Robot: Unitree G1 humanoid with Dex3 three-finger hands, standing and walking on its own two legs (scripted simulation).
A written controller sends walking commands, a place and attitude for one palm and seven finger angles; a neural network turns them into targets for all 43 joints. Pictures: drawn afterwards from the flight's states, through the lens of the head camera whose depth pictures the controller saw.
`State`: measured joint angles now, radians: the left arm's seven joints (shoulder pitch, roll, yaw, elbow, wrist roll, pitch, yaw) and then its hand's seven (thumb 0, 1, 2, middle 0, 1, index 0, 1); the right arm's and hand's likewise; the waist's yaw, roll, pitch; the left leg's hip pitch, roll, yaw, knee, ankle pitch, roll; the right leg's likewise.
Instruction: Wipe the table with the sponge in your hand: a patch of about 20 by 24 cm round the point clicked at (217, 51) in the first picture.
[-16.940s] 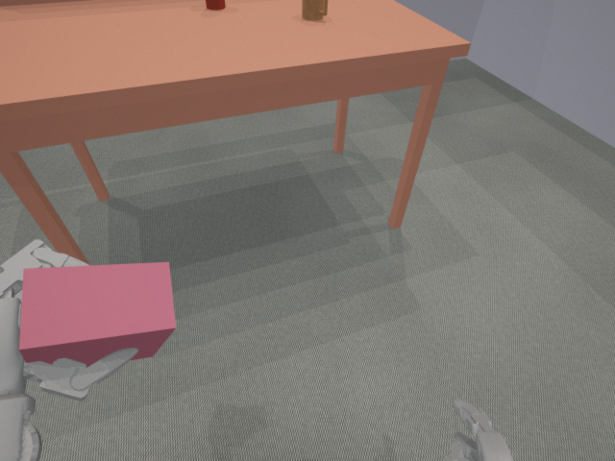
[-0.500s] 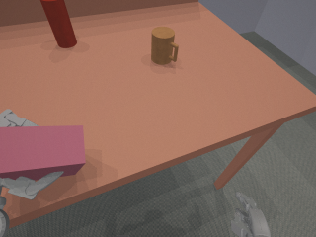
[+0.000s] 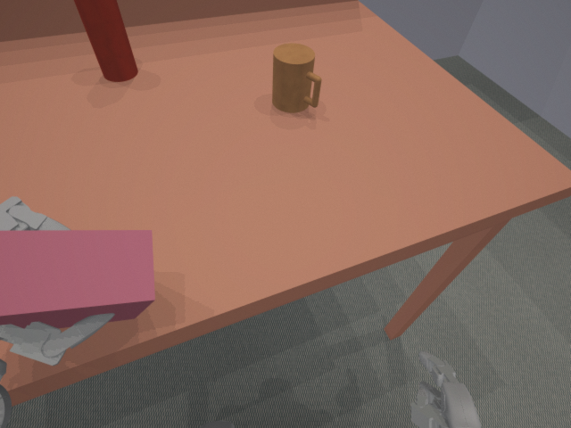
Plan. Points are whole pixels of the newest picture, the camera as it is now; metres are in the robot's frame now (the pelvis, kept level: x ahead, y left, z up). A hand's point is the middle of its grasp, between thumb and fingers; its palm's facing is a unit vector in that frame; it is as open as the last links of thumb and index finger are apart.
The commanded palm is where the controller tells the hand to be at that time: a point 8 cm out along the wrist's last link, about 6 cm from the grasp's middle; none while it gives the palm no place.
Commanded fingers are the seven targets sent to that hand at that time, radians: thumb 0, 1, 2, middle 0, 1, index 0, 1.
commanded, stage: shuffle to correct the standing spot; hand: left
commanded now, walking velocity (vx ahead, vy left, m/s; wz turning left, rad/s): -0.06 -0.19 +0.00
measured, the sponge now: (101, 282) +0.23 +0.21 +0.15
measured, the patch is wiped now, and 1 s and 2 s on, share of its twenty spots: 0.00 0.00 0.00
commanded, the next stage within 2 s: none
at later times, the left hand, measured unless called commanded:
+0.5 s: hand (57, 281) +0.22 +0.24 +0.17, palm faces +0.35 -0.86 -0.37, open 10.1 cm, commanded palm +0.16 +0.28 +0.19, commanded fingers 0.00 0.10 1.30 -1.20 -1.60 -1.20 -1.60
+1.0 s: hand (58, 284) +0.22 +0.24 +0.17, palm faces +0.35 -0.86 -0.38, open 10.1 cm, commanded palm +0.16 +0.28 +0.19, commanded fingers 0.00 0.10 1.30 -1.20 -1.60 -1.20 -1.60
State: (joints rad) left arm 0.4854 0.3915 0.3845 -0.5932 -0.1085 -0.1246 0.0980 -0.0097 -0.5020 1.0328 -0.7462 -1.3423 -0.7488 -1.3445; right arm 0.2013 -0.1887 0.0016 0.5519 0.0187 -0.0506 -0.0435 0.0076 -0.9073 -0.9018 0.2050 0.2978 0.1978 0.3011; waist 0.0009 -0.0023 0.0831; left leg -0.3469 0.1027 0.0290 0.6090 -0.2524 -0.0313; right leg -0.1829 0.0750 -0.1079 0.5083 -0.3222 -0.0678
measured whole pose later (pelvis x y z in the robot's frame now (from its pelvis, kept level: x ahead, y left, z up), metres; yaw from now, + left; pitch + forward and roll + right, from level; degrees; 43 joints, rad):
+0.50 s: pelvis +0.00 +0.00 +0.00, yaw +0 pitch -1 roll -2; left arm 0.49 0.39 0.38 -0.59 -0.11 -0.11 0.11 -0.01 -0.50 1.03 -0.75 -1.34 -0.75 -1.35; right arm 0.20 -0.20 0.00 0.55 0.02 -0.05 -0.04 0.01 -0.91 -0.90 0.20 0.30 0.20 0.30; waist 0.00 0.01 0.08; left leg -0.35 0.11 0.02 0.62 -0.26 -0.03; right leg -0.18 0.08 -0.11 0.50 -0.32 -0.08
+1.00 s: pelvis +0.00 -0.01 +0.00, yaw +0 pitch -1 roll -2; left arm 0.49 0.39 0.38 -0.59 -0.11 -0.10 0.11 -0.01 -0.50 1.03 -0.75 -1.34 -0.75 -1.35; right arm 0.20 -0.20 0.01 0.56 0.02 -0.04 -0.04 0.01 -0.91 -0.90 0.20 0.30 0.20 0.30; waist 0.00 0.01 0.08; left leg -0.35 0.10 0.02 0.61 -0.25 -0.04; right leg -0.18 0.08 -0.12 0.51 -0.33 -0.07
